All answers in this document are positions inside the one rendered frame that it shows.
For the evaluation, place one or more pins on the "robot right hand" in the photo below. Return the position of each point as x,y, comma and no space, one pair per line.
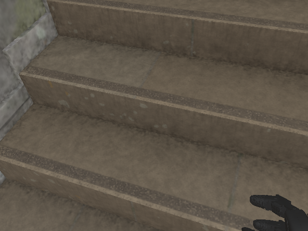
295,219

